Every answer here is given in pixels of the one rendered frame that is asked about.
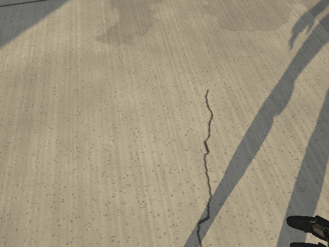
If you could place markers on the robot right hand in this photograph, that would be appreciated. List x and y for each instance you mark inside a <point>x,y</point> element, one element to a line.
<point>317,225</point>

